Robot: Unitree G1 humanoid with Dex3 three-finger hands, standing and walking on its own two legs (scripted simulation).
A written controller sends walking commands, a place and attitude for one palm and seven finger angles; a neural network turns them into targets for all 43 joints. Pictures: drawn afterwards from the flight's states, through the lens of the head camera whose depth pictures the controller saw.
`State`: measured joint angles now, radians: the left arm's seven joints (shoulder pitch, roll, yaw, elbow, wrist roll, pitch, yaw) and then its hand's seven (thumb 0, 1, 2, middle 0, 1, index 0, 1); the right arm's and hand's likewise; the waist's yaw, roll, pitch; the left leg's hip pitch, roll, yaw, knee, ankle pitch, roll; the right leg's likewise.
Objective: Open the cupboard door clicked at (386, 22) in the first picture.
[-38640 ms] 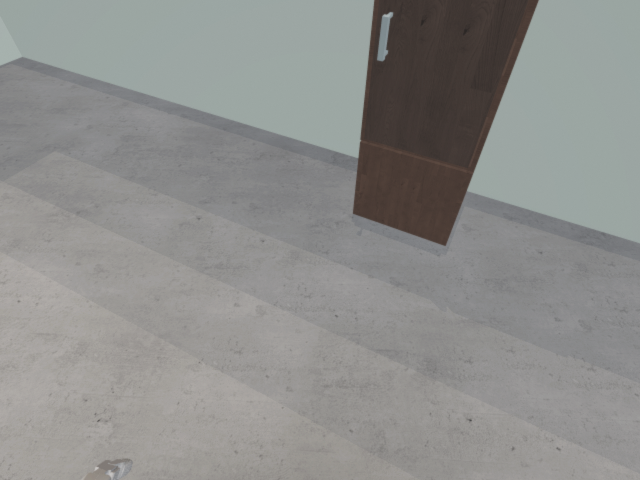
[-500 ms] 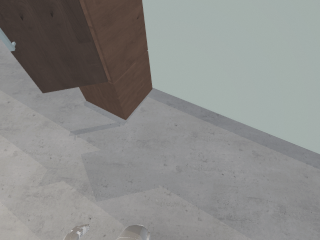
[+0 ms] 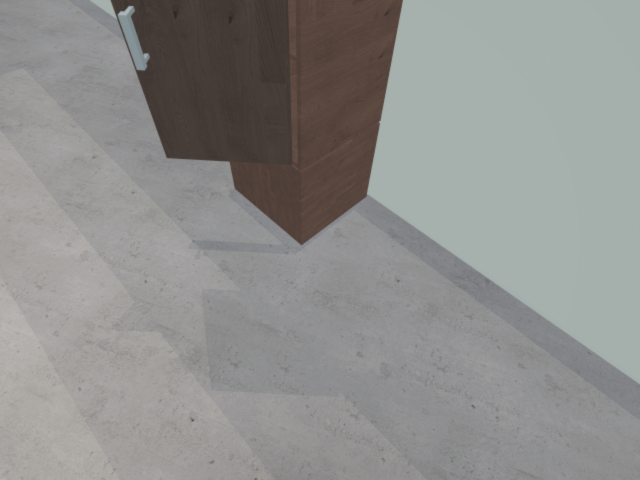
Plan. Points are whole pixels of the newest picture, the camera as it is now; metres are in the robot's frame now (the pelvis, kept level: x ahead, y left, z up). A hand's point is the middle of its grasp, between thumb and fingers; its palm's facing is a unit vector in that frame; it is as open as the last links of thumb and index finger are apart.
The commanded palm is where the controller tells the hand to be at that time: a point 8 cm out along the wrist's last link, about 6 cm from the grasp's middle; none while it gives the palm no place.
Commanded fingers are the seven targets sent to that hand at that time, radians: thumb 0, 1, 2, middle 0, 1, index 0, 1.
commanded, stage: take the last steps up to it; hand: left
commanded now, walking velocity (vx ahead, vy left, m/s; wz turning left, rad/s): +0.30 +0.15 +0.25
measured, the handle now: (136, 38) +0.97 +0.51 +0.03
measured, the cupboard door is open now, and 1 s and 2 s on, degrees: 43 43 43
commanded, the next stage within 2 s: come to a stop and stand still in 1.12 s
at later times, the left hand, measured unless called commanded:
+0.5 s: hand out of the picture +0.06 +0.26 -0.20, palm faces +0.19 -0.96 -0.18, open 7.4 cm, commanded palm none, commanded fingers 0.00 0.90 0.90 -0.20 -0.30 -0.20 -0.30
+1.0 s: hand (155, 319) +0.36 +0.32 -0.16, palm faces +0.16 -0.96 -0.22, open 7.3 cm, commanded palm none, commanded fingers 0.00 0.90 0.90 -0.20 -0.30 -0.20 -0.30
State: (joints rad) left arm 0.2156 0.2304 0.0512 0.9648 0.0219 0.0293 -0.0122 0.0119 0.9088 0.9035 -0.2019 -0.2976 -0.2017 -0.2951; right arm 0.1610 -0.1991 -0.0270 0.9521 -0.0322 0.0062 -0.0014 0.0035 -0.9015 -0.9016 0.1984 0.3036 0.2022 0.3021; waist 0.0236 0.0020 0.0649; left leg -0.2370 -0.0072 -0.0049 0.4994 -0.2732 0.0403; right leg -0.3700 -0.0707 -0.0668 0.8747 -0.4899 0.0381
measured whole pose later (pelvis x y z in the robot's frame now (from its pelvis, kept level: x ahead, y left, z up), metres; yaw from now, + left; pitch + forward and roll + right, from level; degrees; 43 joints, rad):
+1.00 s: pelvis +0.31 +0.13 +0.00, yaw +6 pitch +0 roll +1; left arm 0.22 0.14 0.05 0.98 0.02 -0.07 0.02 0.00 0.92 0.90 -0.20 -0.30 -0.21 -0.30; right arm 0.30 -0.18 -0.05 1.10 -0.03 0.00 0.02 0.01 -0.91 -0.90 0.20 0.30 0.20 0.30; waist -0.01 0.02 0.06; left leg -0.40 0.02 0.05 1.02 -0.37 0.00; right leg -0.22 -0.04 -0.15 0.49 -0.26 -0.04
